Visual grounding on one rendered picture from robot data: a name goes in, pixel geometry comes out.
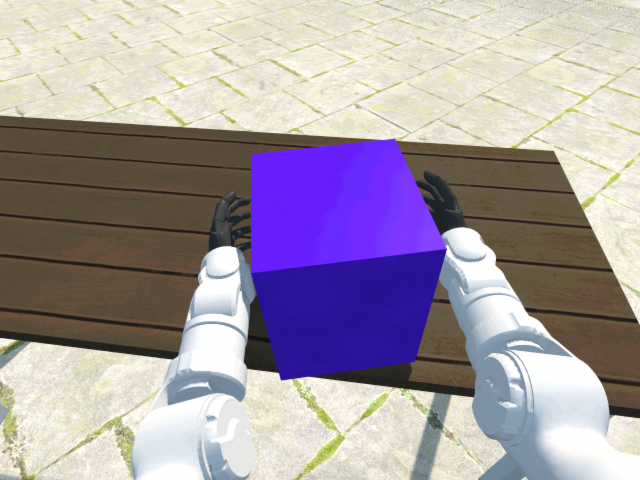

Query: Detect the left robot upper arm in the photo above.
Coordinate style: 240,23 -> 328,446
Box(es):
132,393 -> 256,480

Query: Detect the robot left hand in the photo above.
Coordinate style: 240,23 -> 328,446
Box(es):
209,190 -> 251,252

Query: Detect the robot right hand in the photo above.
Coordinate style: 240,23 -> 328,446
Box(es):
414,170 -> 468,236

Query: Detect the right robot upper arm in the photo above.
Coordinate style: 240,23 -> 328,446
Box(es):
472,350 -> 640,480

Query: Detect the carton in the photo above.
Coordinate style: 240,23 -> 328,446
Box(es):
251,139 -> 447,381

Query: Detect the right robot forearm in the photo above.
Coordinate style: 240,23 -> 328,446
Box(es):
439,228 -> 609,431

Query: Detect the table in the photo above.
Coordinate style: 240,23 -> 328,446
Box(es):
0,116 -> 640,480

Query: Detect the left robot forearm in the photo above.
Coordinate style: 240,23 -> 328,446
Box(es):
131,246 -> 255,478

